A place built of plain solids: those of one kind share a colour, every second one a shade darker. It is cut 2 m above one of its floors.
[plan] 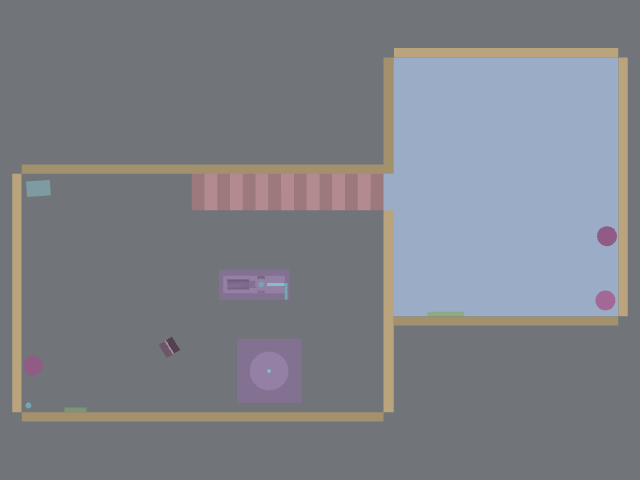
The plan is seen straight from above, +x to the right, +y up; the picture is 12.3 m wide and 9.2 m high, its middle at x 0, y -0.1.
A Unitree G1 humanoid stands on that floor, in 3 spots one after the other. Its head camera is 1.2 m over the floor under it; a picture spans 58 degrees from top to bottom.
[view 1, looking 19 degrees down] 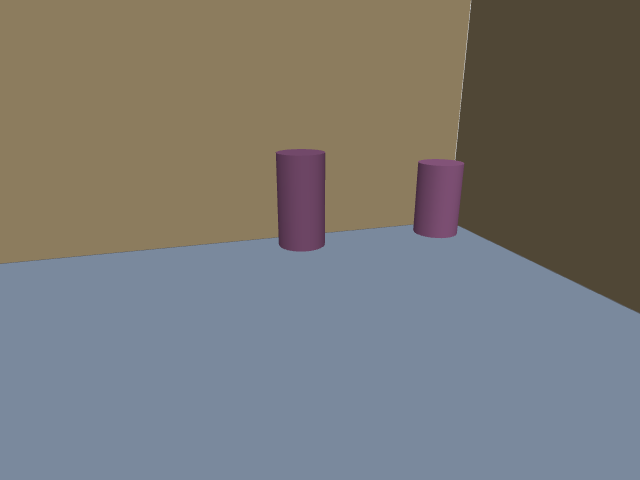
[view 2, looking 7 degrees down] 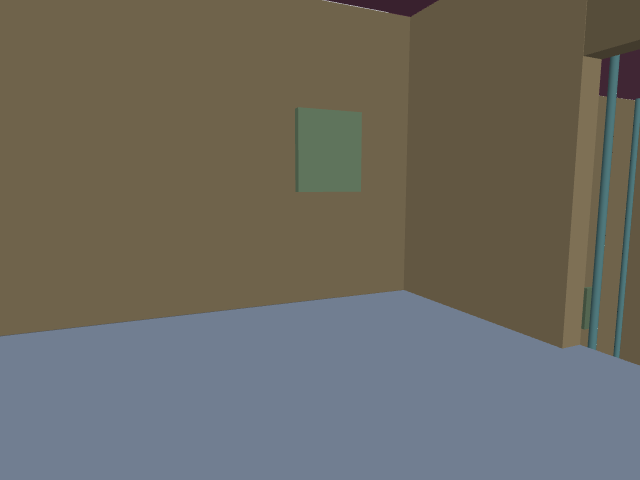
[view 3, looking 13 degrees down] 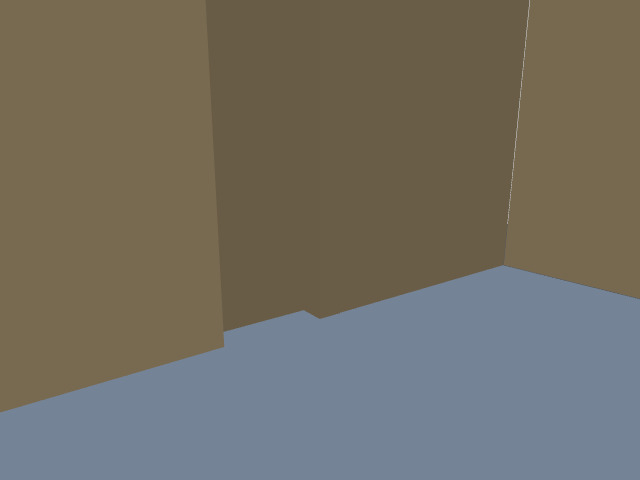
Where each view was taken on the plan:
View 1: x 2.22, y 0.82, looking -17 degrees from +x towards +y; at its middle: bin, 3.46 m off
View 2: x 4.33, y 2.58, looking -114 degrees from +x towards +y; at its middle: wall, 4.57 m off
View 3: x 3.66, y -0.46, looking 144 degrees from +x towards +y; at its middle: wall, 2.85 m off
